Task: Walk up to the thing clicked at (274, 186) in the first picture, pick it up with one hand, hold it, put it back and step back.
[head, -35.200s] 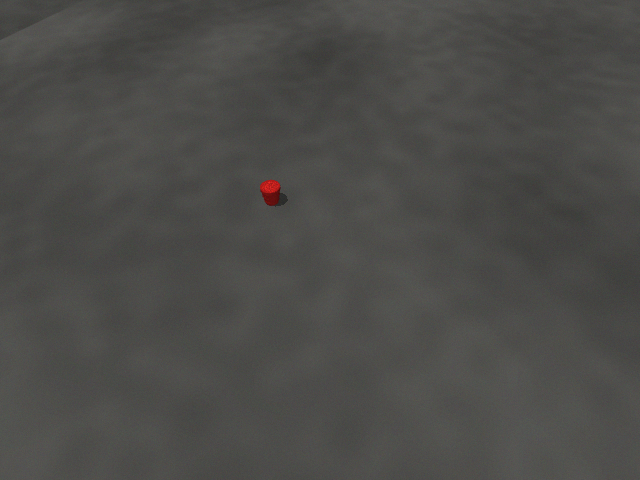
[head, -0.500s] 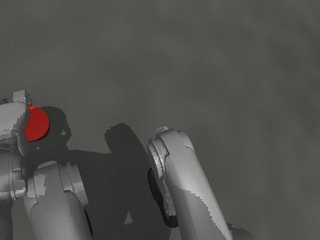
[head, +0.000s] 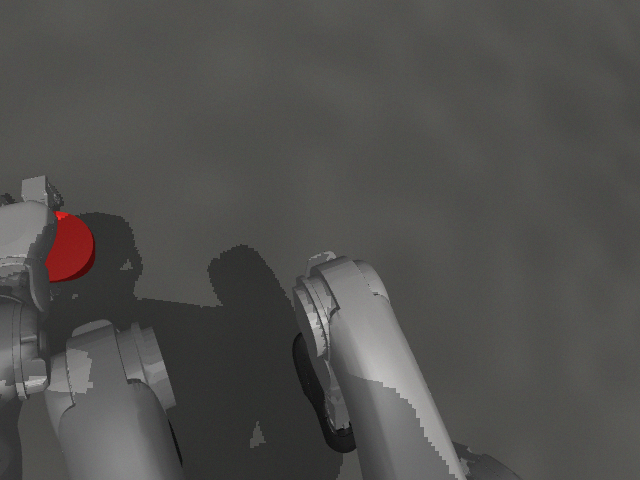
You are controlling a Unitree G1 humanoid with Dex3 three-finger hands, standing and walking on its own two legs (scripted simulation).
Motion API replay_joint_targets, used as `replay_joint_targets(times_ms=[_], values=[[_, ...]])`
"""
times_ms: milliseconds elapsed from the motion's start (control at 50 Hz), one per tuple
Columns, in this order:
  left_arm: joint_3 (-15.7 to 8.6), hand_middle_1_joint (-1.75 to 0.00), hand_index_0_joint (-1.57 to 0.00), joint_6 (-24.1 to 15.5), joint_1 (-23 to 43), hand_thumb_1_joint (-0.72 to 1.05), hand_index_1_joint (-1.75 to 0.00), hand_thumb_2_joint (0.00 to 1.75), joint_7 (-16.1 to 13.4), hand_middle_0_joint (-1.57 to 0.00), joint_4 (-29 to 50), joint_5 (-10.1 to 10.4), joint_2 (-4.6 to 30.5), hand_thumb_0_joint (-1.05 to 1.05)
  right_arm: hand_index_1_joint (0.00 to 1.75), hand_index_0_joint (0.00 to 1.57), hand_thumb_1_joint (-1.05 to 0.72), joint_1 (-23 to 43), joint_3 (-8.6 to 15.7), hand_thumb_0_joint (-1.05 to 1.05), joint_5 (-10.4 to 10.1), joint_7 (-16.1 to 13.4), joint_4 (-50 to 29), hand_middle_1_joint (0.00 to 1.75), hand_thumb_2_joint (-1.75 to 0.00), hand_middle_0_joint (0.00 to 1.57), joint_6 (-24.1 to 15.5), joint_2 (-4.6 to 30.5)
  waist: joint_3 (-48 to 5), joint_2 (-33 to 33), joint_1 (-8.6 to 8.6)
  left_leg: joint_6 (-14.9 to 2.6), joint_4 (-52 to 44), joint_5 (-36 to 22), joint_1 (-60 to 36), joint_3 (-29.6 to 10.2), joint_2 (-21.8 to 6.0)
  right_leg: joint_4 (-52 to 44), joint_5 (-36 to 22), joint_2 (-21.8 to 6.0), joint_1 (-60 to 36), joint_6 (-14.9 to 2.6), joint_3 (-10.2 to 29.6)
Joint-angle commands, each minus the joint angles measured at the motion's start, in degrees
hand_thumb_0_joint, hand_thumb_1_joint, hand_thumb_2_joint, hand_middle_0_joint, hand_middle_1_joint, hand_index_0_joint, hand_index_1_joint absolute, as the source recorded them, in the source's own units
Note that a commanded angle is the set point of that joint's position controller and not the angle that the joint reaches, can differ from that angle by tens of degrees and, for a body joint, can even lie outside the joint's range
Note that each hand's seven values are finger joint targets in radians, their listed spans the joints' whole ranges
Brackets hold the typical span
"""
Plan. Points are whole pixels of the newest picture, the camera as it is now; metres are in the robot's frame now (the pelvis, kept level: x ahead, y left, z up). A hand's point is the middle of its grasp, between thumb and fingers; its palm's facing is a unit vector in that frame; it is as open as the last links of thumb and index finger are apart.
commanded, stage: withdraw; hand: left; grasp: from above
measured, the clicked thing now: (62, 252) +0.44 +0.22 -0.25
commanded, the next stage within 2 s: home in 0.94 s
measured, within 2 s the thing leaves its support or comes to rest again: neither
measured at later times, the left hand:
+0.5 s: hand out of the picture +0.42 +0.29 -0.05, palm faces -0.36 -0.06 -0.93, open 14.2 cm
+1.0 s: hand (22, 261) +0.41 +0.24 -0.15, palm faces -0.40 -0.07 -0.91, open 14.1 cm
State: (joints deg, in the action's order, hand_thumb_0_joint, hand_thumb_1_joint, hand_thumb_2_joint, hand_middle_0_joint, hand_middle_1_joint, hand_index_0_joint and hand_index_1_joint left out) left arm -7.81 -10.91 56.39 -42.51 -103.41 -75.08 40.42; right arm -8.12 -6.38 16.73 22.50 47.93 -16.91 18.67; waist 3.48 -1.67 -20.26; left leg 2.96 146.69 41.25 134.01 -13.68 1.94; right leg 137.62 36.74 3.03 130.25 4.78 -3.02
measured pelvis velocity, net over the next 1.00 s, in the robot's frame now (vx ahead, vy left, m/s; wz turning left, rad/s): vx -0.01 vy -0.02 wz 0.10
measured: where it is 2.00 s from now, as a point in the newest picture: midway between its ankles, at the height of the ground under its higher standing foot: (257, 455)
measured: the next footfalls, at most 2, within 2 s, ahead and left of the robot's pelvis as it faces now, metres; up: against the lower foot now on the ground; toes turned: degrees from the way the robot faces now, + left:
none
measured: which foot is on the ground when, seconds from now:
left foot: down 0.00-1.00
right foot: down 0.00-1.00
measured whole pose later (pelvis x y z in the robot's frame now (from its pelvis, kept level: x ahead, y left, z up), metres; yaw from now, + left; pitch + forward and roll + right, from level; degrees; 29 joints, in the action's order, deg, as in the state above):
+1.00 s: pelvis -0.01 -0.02 +0.04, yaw +6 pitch +33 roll -5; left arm -3.1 -10.6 52.8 -35.5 -88.6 -75.8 32.6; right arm -8.9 -0.7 11.4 9.7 44.6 -5.6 16.4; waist -2.5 -0.9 -16.2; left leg 4.5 136.0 37.0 131.6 -9.1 2.5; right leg 132.0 34.8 0.6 130.1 3.0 0.0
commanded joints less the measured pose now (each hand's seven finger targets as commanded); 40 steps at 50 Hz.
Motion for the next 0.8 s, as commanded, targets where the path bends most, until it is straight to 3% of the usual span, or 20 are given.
replay_joint_targets(times_ms=[0,80,120,140,160,180,200,240,260,280,320,340,360,400,480,540,600,640,700,780], values=[[-0.03,-1.04,-0.07,0.34,14.97,-0.53,-1.03,0.99,-2.06,-0.06,5.35,0.15,9.9,0.0,0.3,0.2,-0.91,-10.32,4.65,0.0,-0.23,-0.28,-0.15,0.3,-0.9,0.2,-0.2,16.79,-34.18,19.15,-1.95,-3.5,-15.48,-7.88,-24.24,8.91,-0.89,-12.06,-9.7,0.88,-18.76,-5.56,-10.16],[-2.79,-1.03,-0.07,1.22,15.48,-0.54,-1.03,1.0,-2.97,-0.06,12.12,0.88,12.42,0.0,0.3,0.2,-0.91,-9.63,6.62,0.0,-1.06,-0.44,-0.08,0.3,-0.9,0.2,0.11,17.41,-38.93,24.54,0.83,-2.68,-17.65,-8.14,-28.67,8.67,-1.07,-11.93,-9.65,0.54,-18.4,-6.19,-9.82],[-0.7,-1.02,-0.07,1.47,15.48,-0.55,-1.02,1.01,-2.37,-0.07,17.28,1.78,9.01,0.0,0.3,0.2,-0.91,-8.73,7.07,0.0,-1.51,0.02,-1.08,0.3,-0.91,0.2,0.34,16.47,-42.69,26.87,0.85,-2.42,-17.69,-10.4,-31.69,9.28,-1.1,-11.43,-12.14,0.63,-19.27,-6.26,-9.58],[-0.63,-1.02,-0.06,1.62,14.21,-0.56,-1.02,1.01,-2.31,-0.06,21.48,2.72,8.47,0.0,0.3,0.2,-0.91,-8.41,7.53,0.0,-1.93,0.08,-1.19,0.3,-0.91,0.2,0.61,16.31,-45.65,27.56,1.66,-2.51,-18.08,-11.88,-32.59,9.68,-1.1,-11.86,-13.64,0.83,-20.85,-6.34,-9.33],[0.7,-1.02,-0.06,2.43,12.22,-0.56,-1.02,1.01,-1.7,-0.07,21.37,3.5,6.41,0.0,0.3,0.2,-0.91,-9.05,8.01,0.0,-2.66,0.28,-0.2,0.3,-0.91,0.2,1.07,15.69,-45.11,27.29,1.95,-2.51,-18.53,-11.48,-32.22,10.09,-0.94,-12.07,-13.41,0.45,-20.05,-6.4,-9.01],[1.18,-1.02,-0.07,3.35,10.81,-0.54,-1.02,1.0,-1.02,-0.07,23.37,4.47,5.88,0.0,0.3,0.2,-0.91,-8.6,8.59,0.0,-3.49,0.24,-0.04,0.3,-0.9,0.2,1.55,15.55,-46.12,27.55,3.29,-2.57,-19.62,-11.23,-32.71,10.42,-1.04,-12.81,-13.09,0.57,-20.06,-6.56,-8.56],[-0.44,-1.01,-0.07,4.12,11.79,-0.55,-1.01,1.0,-0.78,-0.07,29.27,5.35,8.36,0.0,0.3,0.2,-0.91,-8.39,9.74,0.0,-4.29,0.02,-0.43,0.3,-0.91,0.2,2.22,16.04,-50.4,29.85,5.18,-2.36,-21.25,-12.16,-35.07,10.38,-1.19,-13.19,-13.81,0.25,-20.45,-6.83,-8.09],[1.17,-1.02,-0.06,6.21,10.87,-0.56,-1.02,1.01,1.12,-0.07,35.22,7.73,5.63,0.0,0.3,0.2,-0.91,-8.03,11.07,0.0,-6.51,-0.42,-1.33,0.3,-0.91,0.2,4.09,15.44,-54.57,31.59,7.04,-2.13,-24.25,-12.71,-38.28,10.27,-1.51,-13.58,-14.31,-0.1,-19.65,-7.48,-7.35],[2.1,-1.01,-0.06,7.76,8.62,-0.57,-1.02,1.02,2.15,-0.07,35.05,8.04,4.45,0.0,0.3,0.2,-0.91,-7.72,11.51,0.0,-7.35,-0.58,-1.45,0.3,-0.91,0.2,5.05,15.15,-53.53,30.44,7.52,-2.1,-25.07,-13.29,-38.07,10.73,-1.53,-13.99,-14.91,-0.26,-19.48,-7.43,-6.91],[3.53,-1.0,-0.06,8.85,8.72,-0.56,-1.02,1.02,3.41,-0.08,36.24,8.7,2.42,0.0,0.3,0.2,-0.91,-7.81,11.89,0.0,-8.22,-0.99,-1.55,0.3,-0.91,0.2,6.16,14.68,-52.94,28.38,7.77,-2.56,-25.93,-12.88,-36.82,11.2,-1.48,-15.38,-14.87,0.01,-20.1,-7.43,-6.4],[5.17,-1.0,-0.06,11.09,9.28,-0.58,-1.02,1.03,6.73,-0.08,37.16,8.44,1.63,0.0,0.3,0.2,-0.92,-9.31,12.47,0.0,-9.98,-2.21,-1.4,0.3,-0.91,0.2,8.49,13.78,-54.04,23.38,8.14,-3.8,-25.72,-14.33,-34.47,12.71,-1.29,-19.07,-16.68,0.78,-24.67,-7.1,-4.83],[5.99,-1.0,-0.06,12.01,9.72,-0.58,-1.03,1.04,8.69,-0.08,35.78,8.79,1.19,0.0,0.3,0.2,-0.92,-10.28,12.52,0.0,-10.4,-2.76,-1.56,0.3,-0.91,0.2,9.38,13.44,-51.69,19.48,7.08,-4.29,-26.18,-13.69,-31.64,12.7,-1.08,-20.37,-16.19,0.74,-26.13,-6.76,-4.45],[6.55,-1.0,-0.07,12.9,7.94,-0.57,-1.02,1.03,10.67,-0.08,32.11,9.65,-0.71,0.0,0.3,0.2,-0.91,-11.04,12.62,0.0,-10.39,-3.39,-1.71,0.3,-0.91,0.2,10.09,13.28,-47.29,15.38,6.29,-4.5,-26.88,-12.29,-29.71,12.2,-1.05,-21.39,-14.5,0.52,-24.9,-6.58,-4.47],[8.81,-1.0,-0.07,13.51,7.47,-0.59,-1.03,1.05,15.1,-0.09,30.49,12.39,-4.0,0.0,0.3,0.2,-0.92,-11.01,13.09,0.0,-10.86,-4.91,-2.94,0.3,-0.91,0.2,11.31,12.6,-43.81,9.65,5.81,-4.93,-28.5,-9.79,-27.87,11.42,-1.1,-23.85,-11.3,0.53,-25.63,-6.55,-4.36],[13.76,-1.03,-0.06,10.99,8.27,-0.61,-1.06,1.07,24.86,-0.09,30.04,16.71,-8.27,0.0,0.3,0.2,-0.92,-9.24,12.69,0.0,-11.82,-8.64,-5.38,0.3,-0.91,0.2,12.61,11.42,-37.15,2.5,5.14,-5.37,-31.27,-2.87,-23.26,11.54,-0.27,-28.18,-2.87,0.18,-29.11,-6.32,-3.0],[14.95,-1.04,-0.05,7.73,9.81,-0.61,-1.07,1.08,29.55,-0.08,31.17,15.48,-7.01,0.0,0.3,0.2,-0.92,-9.2,11.83,0.0,-12.02,-11.33,-7.11,0.3,-0.91,0.2,13.56,11.57,-35.33,-1.12,5.24,-5.37,-30.33,-2.39,-21.9,12.58,0.27,-30.17,-0.73,-0.17,-31.22,-6.46,-2.13],[14.66,-1.04,-0.06,3.93,12.54,-0.59,-1.06,1.07,29.7,-0.08,31.96,12.58,-4.54,0.0,0.3,0.2,-0.92,-8.69,10.52,0.0,-11.65,-13.58,-7.82,0.3,-0.91,0.2,14.13,11.15,-33.84,2.18,6.4,-4.91,-30.65,-1.78,-23.32,12.68,0.61,-29.53,0.68,-0.69,-28.48,-7.34,-1.98],[13.7,-1.03,-0.07,0.94,15.92,-0.59,-1.05,1.06,27.84,-0.09,33.9,10.0,-1.73,0.0,0.3,0.2,-0.92,-8.31,9.81,0.0,-11.35,-14.66,-8.17,0.3,-0.91,0.2,14.5,10.07,-37.45,4.93,6.73,-4.79,-30.22,-2.04,-24.93,12.97,0.57,-28.09,0.0,-0.76,-28.51,-7.05,-1.67],[11.28,-1.04,-0.06,-1.88,15.89,-0.59,-1.06,1.06,22.9,-0.08,29.55,5.26,1.23,0.0,0.3,0.2,-0.92,-7.45,8.92,0.0,-10.52,-15.37,-8.31,0.3,-0.91,0.2,14.62,9.9,-38.7,8.07,7.4,-4.43,-29.03,-2.51,-25.55,13.39,0.77,-25.63,-0.54,-1.0,-25.81,-6.95,-1.48],[9.43,-1.04,-0.07,-3.4,17.6,-0.55,-1.04,1.03,13.91,-0.07,20.35,-0.09,0.75,0.0,0.3,0.2,-0.91,-7.68,8.01,0.0,-8.24,-15.55,-7.67,0.3,-0.9,0.2,13.47,10.06,-37.48,10.82,5.24,-4.23,-28.01,-1.36,-25.44,13.52,1.21,-23.37,-0.16,-1.13,-20.65,-7.1,-2.35]])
